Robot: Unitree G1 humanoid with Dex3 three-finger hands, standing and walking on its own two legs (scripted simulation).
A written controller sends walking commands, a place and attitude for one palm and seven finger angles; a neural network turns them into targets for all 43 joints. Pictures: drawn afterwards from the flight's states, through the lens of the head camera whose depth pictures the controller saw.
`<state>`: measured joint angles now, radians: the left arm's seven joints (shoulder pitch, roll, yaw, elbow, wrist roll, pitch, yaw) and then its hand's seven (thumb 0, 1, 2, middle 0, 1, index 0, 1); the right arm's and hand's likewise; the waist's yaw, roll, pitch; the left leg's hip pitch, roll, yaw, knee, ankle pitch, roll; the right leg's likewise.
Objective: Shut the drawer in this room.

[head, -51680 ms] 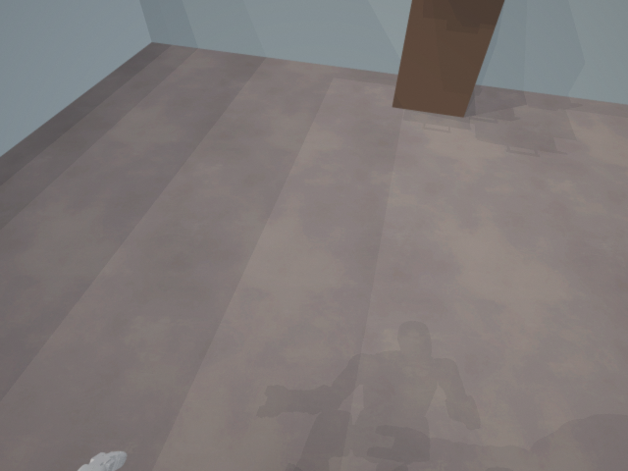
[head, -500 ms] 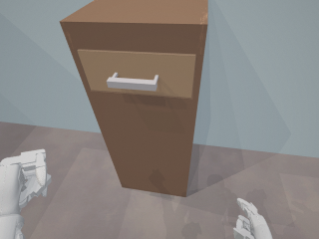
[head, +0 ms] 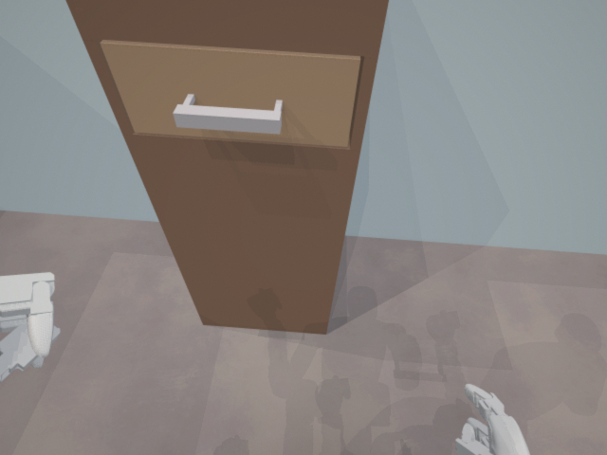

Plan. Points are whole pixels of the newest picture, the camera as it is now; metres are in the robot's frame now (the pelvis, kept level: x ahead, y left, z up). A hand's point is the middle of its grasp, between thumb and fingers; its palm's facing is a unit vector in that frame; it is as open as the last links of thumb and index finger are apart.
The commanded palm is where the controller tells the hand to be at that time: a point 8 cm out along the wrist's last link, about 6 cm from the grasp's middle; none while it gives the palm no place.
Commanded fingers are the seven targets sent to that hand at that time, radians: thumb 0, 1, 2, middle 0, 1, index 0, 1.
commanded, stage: step back with the hand held close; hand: left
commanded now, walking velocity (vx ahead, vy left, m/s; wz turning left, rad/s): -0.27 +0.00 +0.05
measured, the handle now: (231, 111) +0.58 +0.15 +0.14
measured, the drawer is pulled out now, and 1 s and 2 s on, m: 0.00 0.00 0.00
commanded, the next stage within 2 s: stop stepping back and stand still in 0.68 s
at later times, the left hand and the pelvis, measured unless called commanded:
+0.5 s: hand out of the picture +0.09 +0.20 +0.17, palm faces +0.29 -0.83 -0.47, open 3.2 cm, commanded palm +0.03 +0.24 +0.18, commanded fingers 0.00 0.90 0.90 -1.40 -1.60 -1.40 -1.60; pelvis -0.10 -0.04 +0.00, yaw +0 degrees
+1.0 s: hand out of the picture -0.03 +0.20 +0.17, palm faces +0.31 -0.83 -0.47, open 3.2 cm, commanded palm -0.08 +0.24 +0.18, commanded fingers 0.00 0.90 0.90 -1.40 -1.60 -1.40 -1.60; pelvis -0.22 -0.04 +0.01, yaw -1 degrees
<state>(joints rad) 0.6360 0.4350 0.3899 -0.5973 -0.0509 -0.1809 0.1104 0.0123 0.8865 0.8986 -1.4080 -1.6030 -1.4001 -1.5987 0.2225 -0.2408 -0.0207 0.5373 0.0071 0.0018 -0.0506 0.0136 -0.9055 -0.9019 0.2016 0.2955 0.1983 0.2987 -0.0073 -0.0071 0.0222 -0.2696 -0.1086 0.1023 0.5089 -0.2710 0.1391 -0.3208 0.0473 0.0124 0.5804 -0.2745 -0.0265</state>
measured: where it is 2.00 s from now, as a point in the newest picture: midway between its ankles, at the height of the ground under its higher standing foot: outside the picture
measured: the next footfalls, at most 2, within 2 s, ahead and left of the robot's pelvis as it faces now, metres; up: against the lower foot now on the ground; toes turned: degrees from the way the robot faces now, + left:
right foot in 0.14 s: -0.07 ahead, -0.13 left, +0.00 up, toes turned +0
left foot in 0.62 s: -0.06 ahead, +0.07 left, +0.00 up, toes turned -1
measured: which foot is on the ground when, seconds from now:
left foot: down 0.00-0.44, up 0.46-0.60, down 0.62-0.92, up 0.94-1.00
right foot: up 0.00-0.12, down 0.14-0.68, up 0.70-0.88, down 0.90-1.00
